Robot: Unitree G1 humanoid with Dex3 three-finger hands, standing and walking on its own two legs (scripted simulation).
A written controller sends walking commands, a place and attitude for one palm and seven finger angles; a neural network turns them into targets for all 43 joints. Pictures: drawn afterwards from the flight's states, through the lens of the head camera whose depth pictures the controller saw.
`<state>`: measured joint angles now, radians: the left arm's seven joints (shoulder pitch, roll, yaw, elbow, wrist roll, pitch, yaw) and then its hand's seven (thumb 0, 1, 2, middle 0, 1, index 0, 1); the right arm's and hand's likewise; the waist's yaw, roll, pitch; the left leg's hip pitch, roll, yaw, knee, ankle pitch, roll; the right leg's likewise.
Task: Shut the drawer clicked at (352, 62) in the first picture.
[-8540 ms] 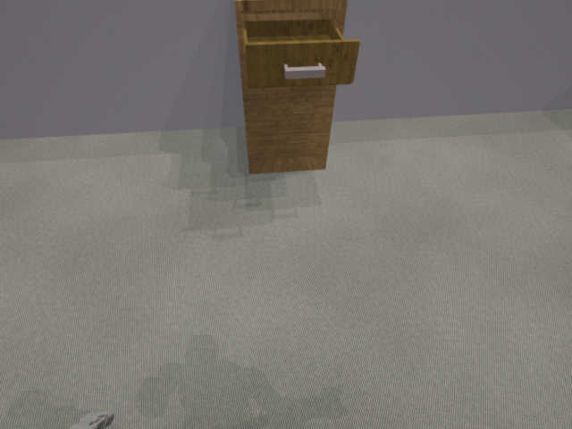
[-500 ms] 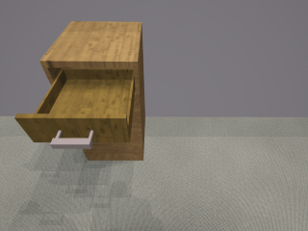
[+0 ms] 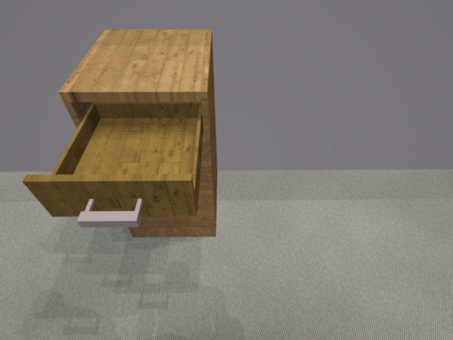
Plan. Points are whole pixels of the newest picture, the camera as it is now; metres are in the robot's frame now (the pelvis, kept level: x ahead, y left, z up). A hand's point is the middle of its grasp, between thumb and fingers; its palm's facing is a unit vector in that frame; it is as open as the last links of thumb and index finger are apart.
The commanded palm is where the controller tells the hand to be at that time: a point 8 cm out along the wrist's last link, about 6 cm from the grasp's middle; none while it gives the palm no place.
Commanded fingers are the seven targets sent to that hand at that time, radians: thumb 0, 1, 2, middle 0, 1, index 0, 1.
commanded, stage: come to a stop and stand still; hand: left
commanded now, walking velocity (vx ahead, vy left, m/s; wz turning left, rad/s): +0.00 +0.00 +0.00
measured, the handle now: (112, 211) +0.39 +0.29 -0.05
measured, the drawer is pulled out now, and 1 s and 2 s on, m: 0.29 0.29 0.29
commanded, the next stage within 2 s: look again from close up in 0.48 s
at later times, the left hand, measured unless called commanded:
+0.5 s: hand out of the picture +0.05 +0.20 -0.17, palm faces +0.04 -0.97 -0.25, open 7.3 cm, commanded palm none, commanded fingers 0.00 0.90 0.90 -0.20 -0.30 -0.20 -0.30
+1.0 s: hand out of the picture +0.04 +0.20 -0.17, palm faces +0.02 -0.98 -0.22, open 7.3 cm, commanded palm none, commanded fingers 0.00 0.90 0.90 -0.20 -0.30 -0.20 -0.30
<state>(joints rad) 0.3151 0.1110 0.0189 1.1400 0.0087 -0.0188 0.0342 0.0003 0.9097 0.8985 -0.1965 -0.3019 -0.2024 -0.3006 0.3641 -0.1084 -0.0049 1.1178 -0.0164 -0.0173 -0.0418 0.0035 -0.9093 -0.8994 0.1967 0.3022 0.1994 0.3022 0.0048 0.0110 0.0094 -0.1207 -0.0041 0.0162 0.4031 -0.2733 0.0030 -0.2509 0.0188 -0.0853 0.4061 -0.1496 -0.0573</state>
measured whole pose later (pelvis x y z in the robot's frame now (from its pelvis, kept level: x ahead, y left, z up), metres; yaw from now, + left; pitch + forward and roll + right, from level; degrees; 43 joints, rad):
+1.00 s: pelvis +0.02 +0.02 +0.00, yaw +0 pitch -2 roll +0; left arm 0.26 0.15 -0.01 1.09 0.00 -0.01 0.03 0.00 0.92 0.90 -0.20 -0.30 -0.20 -0.30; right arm 0.33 -0.14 0.04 1.09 -0.02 -0.02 -0.02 0.01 -0.92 -0.90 0.20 0.30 0.20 0.30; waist -0.01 0.03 0.03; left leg -0.09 -0.03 0.03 0.43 -0.31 0.03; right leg -0.23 -0.02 -0.07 0.48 -0.22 -0.02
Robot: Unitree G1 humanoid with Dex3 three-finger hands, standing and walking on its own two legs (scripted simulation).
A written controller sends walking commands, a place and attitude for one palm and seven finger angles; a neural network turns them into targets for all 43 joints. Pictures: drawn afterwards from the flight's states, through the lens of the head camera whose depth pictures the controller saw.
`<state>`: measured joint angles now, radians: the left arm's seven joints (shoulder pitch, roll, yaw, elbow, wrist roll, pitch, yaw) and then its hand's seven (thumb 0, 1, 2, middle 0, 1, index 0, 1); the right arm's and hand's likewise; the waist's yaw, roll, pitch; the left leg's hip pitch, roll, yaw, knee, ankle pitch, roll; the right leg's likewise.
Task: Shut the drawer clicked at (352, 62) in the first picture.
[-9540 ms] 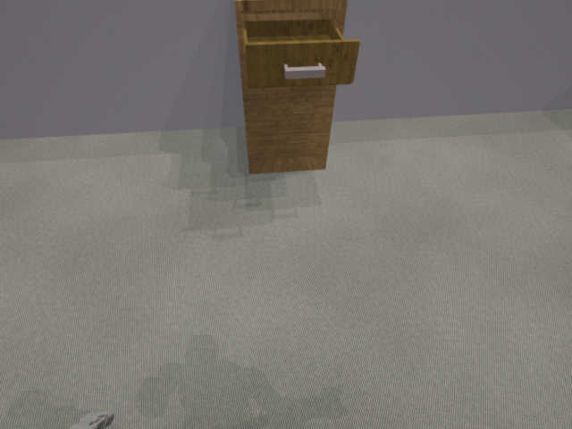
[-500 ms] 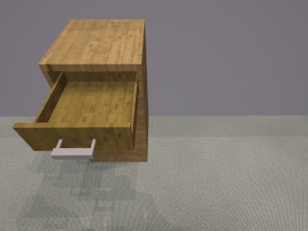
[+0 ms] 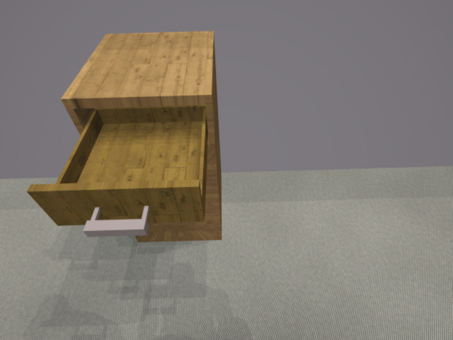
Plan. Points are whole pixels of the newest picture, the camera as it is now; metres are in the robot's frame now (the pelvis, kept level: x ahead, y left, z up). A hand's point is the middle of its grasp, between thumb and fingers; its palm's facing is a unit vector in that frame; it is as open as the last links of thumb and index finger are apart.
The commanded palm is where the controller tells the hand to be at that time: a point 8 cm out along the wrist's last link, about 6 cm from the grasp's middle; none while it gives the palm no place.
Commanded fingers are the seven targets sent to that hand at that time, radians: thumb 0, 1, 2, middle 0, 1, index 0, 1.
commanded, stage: look again from close up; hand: left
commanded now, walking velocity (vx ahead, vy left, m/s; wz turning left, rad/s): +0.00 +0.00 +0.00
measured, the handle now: (119, 219) +0.37 +0.27 -0.05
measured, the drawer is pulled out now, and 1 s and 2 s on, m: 0.29 0.29 0.29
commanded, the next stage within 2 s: shuffle to correct the standing spot in 0.10 s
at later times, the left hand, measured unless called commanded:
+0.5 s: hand out of the picture -0.01 +0.17 -0.19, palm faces +0.14 -0.98 -0.16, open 7.3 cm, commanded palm none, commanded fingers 0.00 0.90 0.90 -0.20 -0.30 -0.20 -0.30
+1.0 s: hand (157, 310) +0.22 +0.17 -0.16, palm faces +0.10 -0.96 -0.24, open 7.3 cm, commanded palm none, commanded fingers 0.00 0.90 0.90 -0.20 -0.30 -0.20 -0.30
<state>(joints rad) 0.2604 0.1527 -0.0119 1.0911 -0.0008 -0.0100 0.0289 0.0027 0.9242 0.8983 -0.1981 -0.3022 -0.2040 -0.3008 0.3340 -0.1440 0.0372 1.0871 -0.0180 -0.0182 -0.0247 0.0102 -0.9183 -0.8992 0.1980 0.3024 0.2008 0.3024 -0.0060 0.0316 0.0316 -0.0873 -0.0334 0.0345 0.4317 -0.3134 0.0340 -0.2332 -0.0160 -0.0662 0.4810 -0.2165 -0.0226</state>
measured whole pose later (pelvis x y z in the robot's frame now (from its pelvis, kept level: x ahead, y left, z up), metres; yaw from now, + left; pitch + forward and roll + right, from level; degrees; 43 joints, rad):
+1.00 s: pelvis +0.11 -0.01 -0.02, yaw +7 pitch -3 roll +2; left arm 0.11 0.14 0.02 0.96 0.01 -0.05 0.03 0.00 0.91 0.90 -0.20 -0.30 -0.20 -0.30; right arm 0.38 -0.15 -0.03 1.11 0.00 0.01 -0.04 0.01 -0.91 -0.90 0.20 0.30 0.20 0.30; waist -0.04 0.03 0.11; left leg -0.29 -0.04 -0.01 1.07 -0.57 0.00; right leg -0.36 -0.03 -0.12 0.65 -0.25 -0.08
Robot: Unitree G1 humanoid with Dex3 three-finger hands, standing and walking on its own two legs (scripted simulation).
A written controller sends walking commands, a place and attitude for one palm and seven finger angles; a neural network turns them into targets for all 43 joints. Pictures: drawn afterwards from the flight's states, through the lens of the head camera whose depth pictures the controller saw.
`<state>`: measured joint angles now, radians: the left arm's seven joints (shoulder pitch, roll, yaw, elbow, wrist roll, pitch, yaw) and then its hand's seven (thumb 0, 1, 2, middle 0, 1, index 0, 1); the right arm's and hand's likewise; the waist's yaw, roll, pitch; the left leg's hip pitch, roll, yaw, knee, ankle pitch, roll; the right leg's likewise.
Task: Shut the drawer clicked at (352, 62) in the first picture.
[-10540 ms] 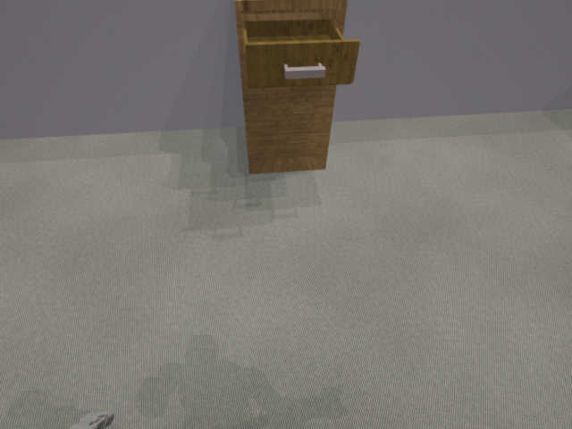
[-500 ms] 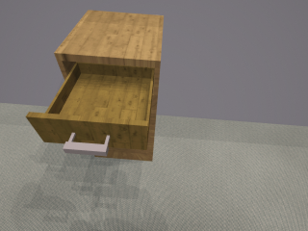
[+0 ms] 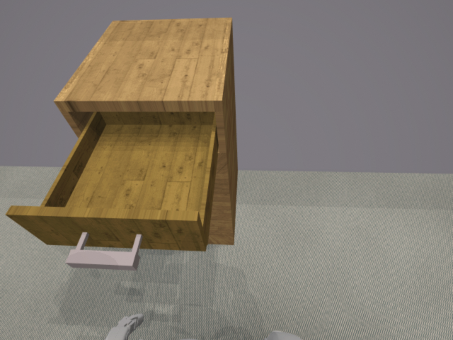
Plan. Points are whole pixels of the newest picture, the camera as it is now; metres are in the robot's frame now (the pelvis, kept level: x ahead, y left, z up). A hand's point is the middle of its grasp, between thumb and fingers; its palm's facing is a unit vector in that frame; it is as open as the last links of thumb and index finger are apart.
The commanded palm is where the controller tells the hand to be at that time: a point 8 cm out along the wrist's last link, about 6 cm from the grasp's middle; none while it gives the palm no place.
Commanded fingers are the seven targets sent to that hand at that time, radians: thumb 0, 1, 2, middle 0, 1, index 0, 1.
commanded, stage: come to a stop and stand still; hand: left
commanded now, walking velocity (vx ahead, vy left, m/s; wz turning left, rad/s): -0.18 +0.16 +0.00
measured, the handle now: (107, 248) +0.29 +0.25 -0.03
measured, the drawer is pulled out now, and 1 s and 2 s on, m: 0.29 0.29 0.29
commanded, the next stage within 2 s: look again from close up in 1.06 s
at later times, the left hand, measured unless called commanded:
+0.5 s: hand out of the picture -0.05 +0.22 -0.16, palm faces +0.10 -0.97 -0.22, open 7.3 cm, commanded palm none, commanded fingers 0.00 0.90 0.90 -0.20 -0.30 -0.20 -0.30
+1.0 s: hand out of the picture -0.08 +0.16 -0.16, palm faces +0.04 -0.99 -0.15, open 7.3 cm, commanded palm none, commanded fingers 0.00 0.90 0.90 -0.20 -0.30 -0.20 -0.30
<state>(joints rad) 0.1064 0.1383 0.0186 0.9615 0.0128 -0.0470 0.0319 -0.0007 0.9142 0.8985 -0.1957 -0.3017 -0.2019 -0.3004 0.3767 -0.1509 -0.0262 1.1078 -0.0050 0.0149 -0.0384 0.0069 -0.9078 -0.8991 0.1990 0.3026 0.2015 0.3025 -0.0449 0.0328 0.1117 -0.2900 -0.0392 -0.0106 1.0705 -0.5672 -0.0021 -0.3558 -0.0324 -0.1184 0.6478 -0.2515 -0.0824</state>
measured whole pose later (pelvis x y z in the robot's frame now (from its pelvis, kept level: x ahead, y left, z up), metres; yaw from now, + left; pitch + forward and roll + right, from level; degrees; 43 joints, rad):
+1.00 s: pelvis -0.07 +0.01 +0.02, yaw -1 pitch -2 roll +1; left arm 0.32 0.11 0.00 1.11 0.00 0.00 0.03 0.01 0.92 0.90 -0.20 -0.30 -0.20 -0.30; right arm 0.32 -0.11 0.00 1.14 -0.02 0.01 -0.03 0.01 -0.91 -0.90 0.20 0.30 0.20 0.30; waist 0.00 0.00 0.03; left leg -0.20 0.04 0.04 0.43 -0.20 -0.02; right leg -0.18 0.04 -0.04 0.46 -0.24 -0.06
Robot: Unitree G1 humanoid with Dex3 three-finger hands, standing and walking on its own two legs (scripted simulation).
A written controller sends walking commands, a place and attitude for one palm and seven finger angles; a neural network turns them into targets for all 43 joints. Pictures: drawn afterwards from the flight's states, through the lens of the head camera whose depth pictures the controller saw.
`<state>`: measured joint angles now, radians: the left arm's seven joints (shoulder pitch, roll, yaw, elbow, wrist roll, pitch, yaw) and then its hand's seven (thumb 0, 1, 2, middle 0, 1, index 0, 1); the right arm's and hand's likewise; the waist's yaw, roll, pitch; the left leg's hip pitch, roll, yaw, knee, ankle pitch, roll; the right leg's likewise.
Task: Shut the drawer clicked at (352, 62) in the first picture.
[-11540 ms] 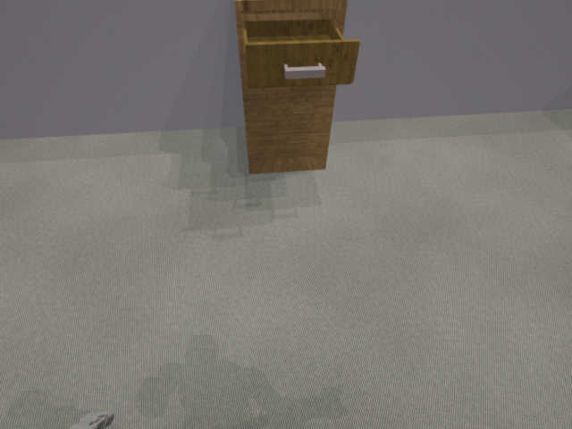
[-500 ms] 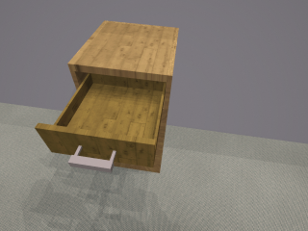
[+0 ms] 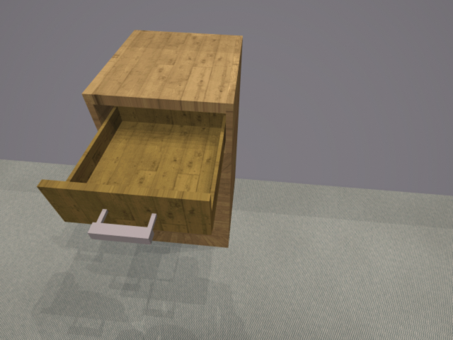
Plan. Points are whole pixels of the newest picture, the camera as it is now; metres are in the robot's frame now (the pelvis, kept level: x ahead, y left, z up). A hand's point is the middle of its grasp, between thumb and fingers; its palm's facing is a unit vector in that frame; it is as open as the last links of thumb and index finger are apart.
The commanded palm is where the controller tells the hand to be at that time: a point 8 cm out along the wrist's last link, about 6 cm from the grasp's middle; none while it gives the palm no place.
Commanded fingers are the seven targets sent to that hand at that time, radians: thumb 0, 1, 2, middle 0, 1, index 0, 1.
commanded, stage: come to a stop and stand still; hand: left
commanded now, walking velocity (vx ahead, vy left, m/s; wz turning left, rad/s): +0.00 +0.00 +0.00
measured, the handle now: (125, 224) +0.35 +0.25 -0.05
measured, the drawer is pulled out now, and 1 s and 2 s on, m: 0.29 0.29 0.29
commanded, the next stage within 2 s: look again from close up in 0.06 s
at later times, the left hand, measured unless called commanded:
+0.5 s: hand out of the picture +0.06 +0.22 -0.18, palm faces +0.03 -0.97 -0.23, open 7.3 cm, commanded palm none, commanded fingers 0.00 0.90 0.90 -0.20 -0.30 -0.20 -0.30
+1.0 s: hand (97, 292) +0.20 +0.24 -0.02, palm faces +0.20 -0.98 -0.09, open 7.0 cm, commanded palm +0.11 +0.29 -0.06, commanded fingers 0.00 0.90 0.90 -0.42 -0.54 -0.42 -0.54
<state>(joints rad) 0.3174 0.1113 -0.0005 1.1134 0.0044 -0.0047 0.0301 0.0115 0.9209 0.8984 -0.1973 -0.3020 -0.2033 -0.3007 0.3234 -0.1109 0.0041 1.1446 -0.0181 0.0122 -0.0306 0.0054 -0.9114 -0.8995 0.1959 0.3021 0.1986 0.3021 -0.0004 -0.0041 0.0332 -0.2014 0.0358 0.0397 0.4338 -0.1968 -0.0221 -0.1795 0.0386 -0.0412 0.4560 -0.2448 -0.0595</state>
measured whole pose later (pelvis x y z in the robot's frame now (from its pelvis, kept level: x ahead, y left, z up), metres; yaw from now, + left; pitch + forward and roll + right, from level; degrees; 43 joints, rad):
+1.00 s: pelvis +0.00 +0.06 -0.02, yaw +2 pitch +1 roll +0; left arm 0.42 0.16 0.04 0.11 -0.15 -0.13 0.06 0.01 0.91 0.90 -0.26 -0.37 -0.26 -0.37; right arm 0.31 -0.23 0.01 0.79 0.02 -0.27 -0.04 0.01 -0.91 -0.90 0.20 0.30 0.20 0.30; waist -0.04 0.01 -0.05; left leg -0.35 -0.07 0.06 0.61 -0.28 0.06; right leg -0.34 -0.05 -0.04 0.65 -0.33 0.00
